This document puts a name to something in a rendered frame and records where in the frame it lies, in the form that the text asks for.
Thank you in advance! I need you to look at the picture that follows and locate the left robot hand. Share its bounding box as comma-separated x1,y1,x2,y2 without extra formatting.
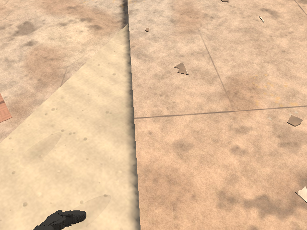
34,210,86,230

